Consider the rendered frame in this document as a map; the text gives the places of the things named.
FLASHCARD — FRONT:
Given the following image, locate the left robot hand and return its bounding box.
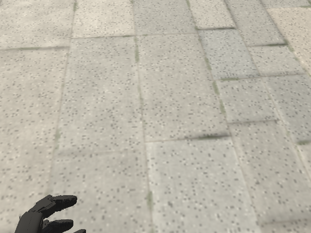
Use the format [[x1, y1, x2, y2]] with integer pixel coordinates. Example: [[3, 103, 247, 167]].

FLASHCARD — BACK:
[[15, 194, 86, 233]]

